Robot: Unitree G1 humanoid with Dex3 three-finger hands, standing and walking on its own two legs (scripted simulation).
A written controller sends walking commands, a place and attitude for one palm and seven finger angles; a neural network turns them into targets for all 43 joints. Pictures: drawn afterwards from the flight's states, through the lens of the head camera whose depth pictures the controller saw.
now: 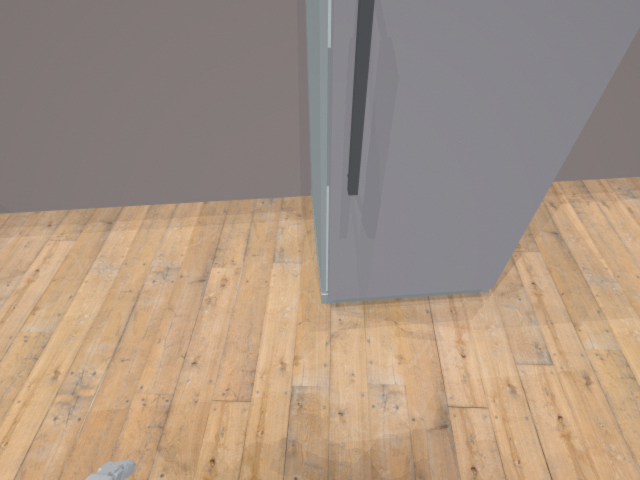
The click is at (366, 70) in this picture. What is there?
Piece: fridge door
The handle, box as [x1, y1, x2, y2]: [347, 0, 374, 195]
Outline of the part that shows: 374,0 358,0 349,168 347,175 348,195 357,194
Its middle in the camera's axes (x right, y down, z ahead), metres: +0.07 -0.29 +0.76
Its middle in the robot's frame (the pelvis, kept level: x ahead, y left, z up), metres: +0.78 -0.04 +0.11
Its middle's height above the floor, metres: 0.88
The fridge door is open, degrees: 0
